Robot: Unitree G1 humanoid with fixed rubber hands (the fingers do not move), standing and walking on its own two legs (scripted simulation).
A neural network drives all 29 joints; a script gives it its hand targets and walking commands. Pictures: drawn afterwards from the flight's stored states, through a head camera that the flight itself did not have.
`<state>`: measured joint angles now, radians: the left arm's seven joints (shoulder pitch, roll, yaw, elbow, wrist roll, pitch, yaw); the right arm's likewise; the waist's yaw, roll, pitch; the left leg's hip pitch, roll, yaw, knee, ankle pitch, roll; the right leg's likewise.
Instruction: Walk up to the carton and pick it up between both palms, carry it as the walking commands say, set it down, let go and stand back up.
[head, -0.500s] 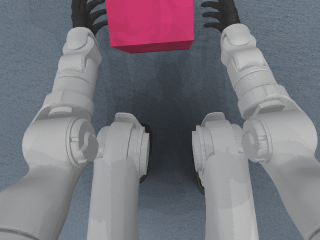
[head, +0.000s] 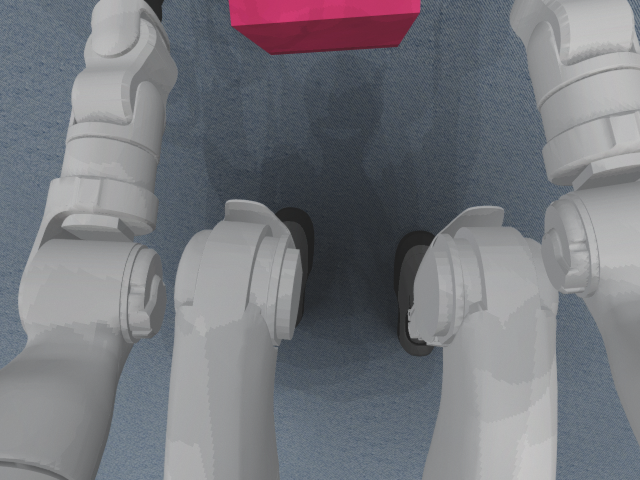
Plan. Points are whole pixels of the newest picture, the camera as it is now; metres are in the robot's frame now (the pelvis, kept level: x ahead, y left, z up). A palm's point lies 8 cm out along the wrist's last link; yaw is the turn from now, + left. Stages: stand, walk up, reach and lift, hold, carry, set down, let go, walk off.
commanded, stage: set down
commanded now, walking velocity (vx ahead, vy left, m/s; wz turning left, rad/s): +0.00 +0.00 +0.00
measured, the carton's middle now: out of the picture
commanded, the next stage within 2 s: let go in 1.16 s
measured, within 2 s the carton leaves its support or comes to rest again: neither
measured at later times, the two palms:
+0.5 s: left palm out of the picture +0.51 +0.19 -0.01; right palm out of the picture +0.55 -0.16 -0.02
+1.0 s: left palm out of the picture +0.50 +0.19 +0.13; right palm out of the picture +0.55 -0.16 +0.12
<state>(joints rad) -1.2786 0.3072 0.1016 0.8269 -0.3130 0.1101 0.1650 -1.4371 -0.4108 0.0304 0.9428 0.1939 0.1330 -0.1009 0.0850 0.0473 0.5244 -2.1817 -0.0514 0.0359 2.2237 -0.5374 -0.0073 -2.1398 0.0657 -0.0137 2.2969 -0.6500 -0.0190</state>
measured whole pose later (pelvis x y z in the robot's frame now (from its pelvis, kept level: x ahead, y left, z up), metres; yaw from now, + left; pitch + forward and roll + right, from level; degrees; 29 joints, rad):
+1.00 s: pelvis -0.01 -0.01 +0.24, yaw +0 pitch +26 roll +1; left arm -1.17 0.23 0.23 0.42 -0.14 0.42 0.19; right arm -1.31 -0.39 -0.11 0.59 0.16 0.42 -0.09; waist 0.07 0.00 0.52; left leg -1.47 -0.05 -0.04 1.38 -0.36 -0.03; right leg -1.45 0.07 0.00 1.44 -0.44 -0.03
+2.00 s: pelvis +0.09 +0.02 +0.39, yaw -1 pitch +5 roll -1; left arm 0.06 0.19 0.07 0.43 0.02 0.10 -0.06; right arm -0.06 -0.15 -0.11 0.55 -0.06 0.08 0.01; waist 0.06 0.01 0.12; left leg -0.50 -0.06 -0.04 0.68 -0.28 0.04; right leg -0.45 0.04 0.05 0.67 -0.32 0.00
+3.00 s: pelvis +0.13 +0.00 +0.41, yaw -1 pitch -6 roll +0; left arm 0.39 0.27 0.07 0.86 0.02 -0.04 0.02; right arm 0.35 -0.26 -0.07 0.84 -0.02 -0.03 -0.02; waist 0.00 -0.02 -0.17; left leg -0.14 -0.03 -0.04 0.58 -0.33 0.02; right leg -0.09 0.06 0.05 0.56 -0.35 -0.03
